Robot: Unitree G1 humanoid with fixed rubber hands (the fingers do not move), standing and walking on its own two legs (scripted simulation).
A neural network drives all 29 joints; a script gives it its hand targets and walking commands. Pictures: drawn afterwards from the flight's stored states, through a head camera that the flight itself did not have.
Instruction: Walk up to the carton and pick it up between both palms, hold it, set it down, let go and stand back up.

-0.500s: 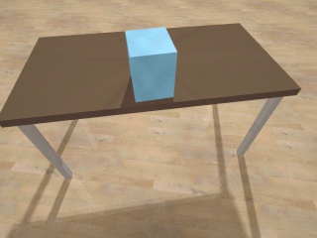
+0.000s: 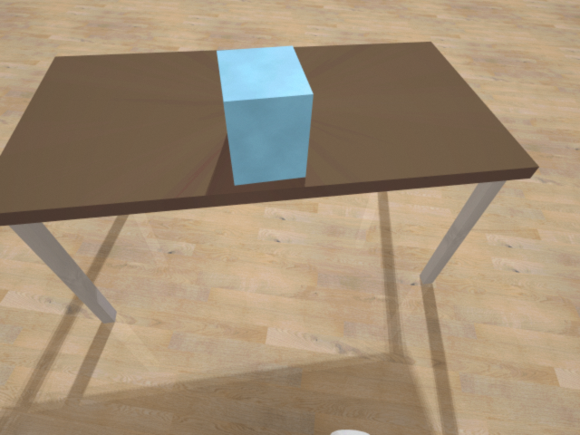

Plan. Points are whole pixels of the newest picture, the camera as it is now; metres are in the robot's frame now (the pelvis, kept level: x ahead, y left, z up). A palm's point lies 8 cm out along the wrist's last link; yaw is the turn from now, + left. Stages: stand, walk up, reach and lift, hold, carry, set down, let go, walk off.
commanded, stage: walk up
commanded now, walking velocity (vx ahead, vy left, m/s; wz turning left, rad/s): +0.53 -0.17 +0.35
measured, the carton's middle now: (263, 116) +0.75 +0.03 -0.01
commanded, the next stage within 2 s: none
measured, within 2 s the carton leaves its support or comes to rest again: neither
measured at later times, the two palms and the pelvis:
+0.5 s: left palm out of the picture +0.00 +0.09 -0.14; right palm (445, 321) +0.31 -0.29 -0.13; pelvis +0.15 -0.07 -0.01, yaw +7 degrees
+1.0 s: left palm (175, 304) +0.36 +0.20 -0.15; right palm (420, 295) +0.36 -0.26 -0.13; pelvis +0.34 -0.03 +0.00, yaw +9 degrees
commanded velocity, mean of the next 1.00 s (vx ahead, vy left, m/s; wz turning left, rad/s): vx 0.29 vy -0.08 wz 0.14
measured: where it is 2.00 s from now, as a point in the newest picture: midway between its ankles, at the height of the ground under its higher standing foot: outside the picture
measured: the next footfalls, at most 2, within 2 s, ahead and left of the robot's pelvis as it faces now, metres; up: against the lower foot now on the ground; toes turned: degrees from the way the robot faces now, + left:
right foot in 0.16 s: +0.06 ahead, -0.19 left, +0.00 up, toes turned +0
left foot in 0.60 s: +0.37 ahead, +0.06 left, +0.00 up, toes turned +14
